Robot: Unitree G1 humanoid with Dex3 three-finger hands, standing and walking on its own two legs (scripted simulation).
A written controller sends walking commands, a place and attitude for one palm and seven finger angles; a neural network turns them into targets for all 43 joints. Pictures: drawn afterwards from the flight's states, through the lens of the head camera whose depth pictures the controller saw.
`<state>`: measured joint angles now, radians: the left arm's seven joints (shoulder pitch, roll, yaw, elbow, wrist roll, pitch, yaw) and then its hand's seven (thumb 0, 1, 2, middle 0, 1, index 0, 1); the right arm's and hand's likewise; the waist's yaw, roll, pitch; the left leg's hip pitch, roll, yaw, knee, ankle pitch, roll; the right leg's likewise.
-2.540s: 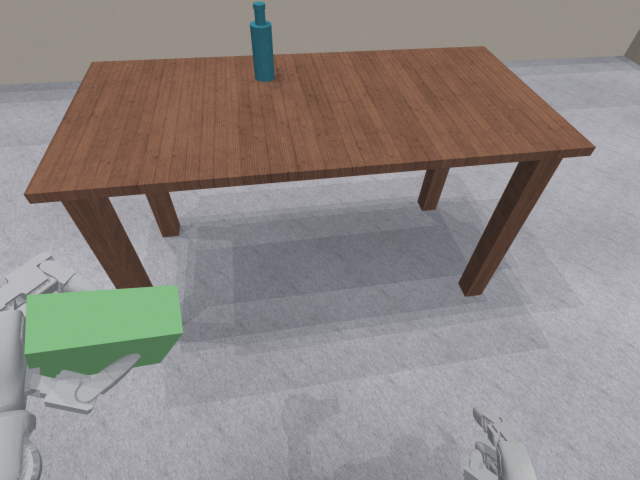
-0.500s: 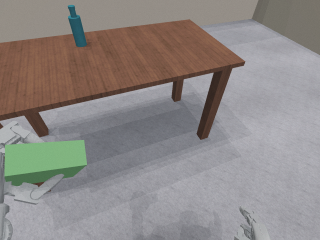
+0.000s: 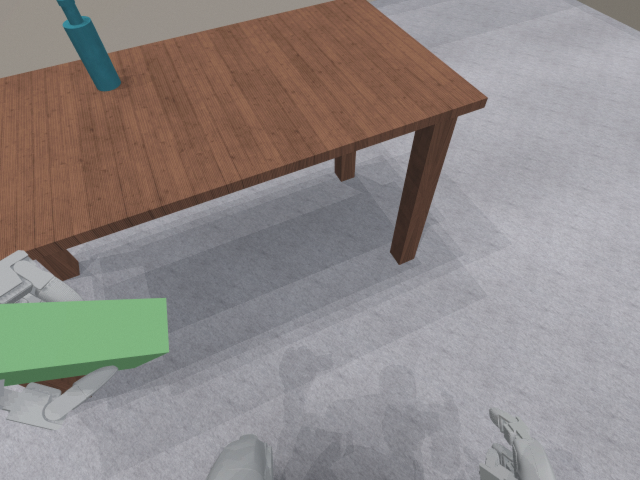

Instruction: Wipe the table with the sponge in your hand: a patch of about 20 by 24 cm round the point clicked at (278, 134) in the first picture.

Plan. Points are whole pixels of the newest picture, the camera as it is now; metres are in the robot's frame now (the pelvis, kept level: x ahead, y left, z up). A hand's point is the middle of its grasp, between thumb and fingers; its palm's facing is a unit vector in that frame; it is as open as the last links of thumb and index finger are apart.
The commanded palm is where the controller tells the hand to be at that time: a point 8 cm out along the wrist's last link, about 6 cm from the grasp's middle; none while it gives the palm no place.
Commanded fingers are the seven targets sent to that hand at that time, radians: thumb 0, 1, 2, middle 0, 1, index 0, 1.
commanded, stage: take the last steps up to it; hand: left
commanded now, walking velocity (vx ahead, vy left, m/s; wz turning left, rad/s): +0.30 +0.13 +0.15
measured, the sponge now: (103, 340) +0.22 +0.20 +0.14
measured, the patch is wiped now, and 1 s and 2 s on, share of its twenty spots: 0.00 0.00 0.00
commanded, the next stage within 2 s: come to a stop and stand still in 1.02 s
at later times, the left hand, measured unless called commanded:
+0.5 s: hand (63, 223) +0.32 +0.25 +0.19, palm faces +0.43 -0.76 -0.49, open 9.2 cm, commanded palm +0.28 +0.30 +0.18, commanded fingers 0.00 0.10 1.30 -1.20 -1.60 -1.20 -1.60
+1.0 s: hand (110, 158) +0.42 +0.24 +0.18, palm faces +0.43 -0.75 -0.50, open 9.2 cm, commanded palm +0.37 +0.29 +0.18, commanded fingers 0.00 0.10 1.30 -1.20 -1.60 -1.20 -1.60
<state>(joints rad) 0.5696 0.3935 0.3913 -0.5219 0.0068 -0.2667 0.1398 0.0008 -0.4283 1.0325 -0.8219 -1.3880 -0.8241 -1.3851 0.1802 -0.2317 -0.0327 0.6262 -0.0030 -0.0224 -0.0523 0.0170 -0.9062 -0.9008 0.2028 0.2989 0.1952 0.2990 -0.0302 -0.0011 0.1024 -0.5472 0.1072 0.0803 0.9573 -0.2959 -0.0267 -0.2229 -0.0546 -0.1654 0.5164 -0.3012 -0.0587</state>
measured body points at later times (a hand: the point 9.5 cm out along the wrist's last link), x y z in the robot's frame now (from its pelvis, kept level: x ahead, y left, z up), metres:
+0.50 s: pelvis +0.12 +0.01 +0.00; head +0.15 +0.00 +0.44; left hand +0.29 +0.29 +0.21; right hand +0.29 -0.17 -0.11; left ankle +0.12 +0.15 -0.74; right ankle +0.16 -0.10 -0.72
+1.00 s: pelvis +0.22 +0.00 +0.00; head +0.25 -0.01 +0.44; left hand +0.39 +0.28 +0.21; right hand +0.39 -0.26 -0.09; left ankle +0.28 +0.13 -0.73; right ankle +0.17 -0.09 -0.74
